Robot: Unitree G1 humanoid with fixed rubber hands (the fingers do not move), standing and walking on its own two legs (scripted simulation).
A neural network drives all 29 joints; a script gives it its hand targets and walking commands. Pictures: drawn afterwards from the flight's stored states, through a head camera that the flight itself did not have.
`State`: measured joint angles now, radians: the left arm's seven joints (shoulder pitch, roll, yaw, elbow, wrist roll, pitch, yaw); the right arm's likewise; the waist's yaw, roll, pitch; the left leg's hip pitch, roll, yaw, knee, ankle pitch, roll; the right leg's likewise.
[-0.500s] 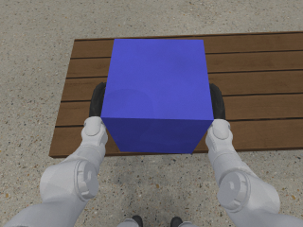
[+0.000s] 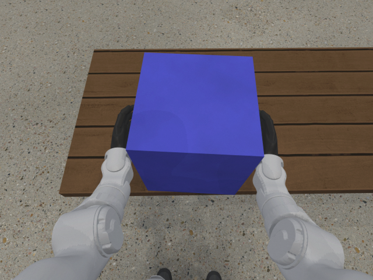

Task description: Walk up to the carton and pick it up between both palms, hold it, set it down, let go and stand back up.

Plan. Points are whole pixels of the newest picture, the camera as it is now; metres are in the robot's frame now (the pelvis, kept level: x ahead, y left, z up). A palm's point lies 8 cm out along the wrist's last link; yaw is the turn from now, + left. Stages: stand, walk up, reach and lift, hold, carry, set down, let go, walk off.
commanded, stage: reach and lift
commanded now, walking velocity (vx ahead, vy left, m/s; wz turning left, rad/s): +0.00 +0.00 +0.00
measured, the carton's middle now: (194, 131) +0.45 +0.01 -0.04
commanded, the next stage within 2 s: none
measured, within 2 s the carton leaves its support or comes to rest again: leaves its support in 0.88 s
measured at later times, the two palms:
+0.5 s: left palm (120, 147) +0.38 +0.18 -0.01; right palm (267, 151) +0.38 -0.15 -0.01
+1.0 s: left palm (115, 147) +0.37 +0.18 +0.01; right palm (270, 149) +0.38 -0.15 +0.01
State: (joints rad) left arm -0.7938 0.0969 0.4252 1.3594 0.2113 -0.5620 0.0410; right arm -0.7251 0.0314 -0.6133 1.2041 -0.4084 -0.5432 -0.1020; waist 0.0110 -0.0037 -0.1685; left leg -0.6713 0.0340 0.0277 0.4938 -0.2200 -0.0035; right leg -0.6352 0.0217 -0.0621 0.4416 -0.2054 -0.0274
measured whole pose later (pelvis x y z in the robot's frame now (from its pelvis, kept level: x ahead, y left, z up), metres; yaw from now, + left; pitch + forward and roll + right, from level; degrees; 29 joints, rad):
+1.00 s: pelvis -0.01 +0.00 +0.00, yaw +1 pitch +21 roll -2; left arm -0.72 0.12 0.06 1.36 -0.17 -0.49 0.08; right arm -0.66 -0.04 -0.17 1.18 -0.05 -0.40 -0.16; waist 0.00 0.04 -0.27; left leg -0.69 0.04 0.01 0.54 -0.23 0.00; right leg -0.63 0.02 -0.08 0.47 -0.22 -0.03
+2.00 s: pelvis -0.01 +0.00 +0.02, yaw +3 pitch -3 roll -1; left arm -0.45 0.00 0.22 0.24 0.21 0.43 0.01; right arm -0.44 -0.04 -0.04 0.51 0.14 0.17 -0.18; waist -0.06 -0.06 -0.01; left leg -0.09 0.01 -0.02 0.32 -0.17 0.00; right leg -0.03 0.02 -0.07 0.25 -0.16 -0.02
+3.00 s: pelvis -0.03 +0.00 +0.02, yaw +3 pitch -6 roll -1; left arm -0.51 0.00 0.25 0.16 0.26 0.61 -0.01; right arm -0.52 -0.04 -0.07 0.51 0.14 0.27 -0.16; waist -0.07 -0.06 0.00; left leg -0.07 0.01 -0.01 0.32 -0.16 0.00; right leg -0.02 0.01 -0.06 0.28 -0.16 -0.02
